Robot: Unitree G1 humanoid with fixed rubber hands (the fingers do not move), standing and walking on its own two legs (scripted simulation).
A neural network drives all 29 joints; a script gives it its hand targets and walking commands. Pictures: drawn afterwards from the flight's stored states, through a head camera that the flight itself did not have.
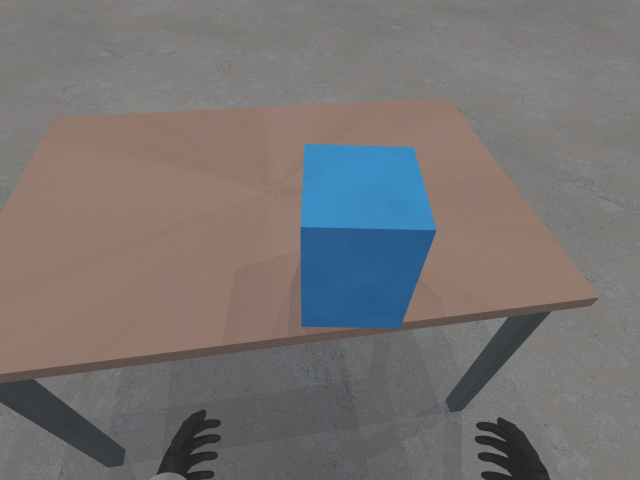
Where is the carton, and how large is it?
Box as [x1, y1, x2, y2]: [301, 144, 436, 327]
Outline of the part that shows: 305,144 301,207 301,326 399,327 436,230 413,147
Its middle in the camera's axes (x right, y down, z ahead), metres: +0.06 +0.00 +0.61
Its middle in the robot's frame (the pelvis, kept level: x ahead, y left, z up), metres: +0.46 +0.00 +0.02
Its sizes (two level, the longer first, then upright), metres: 0.172 0.164 0.238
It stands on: a table, 0.68 m high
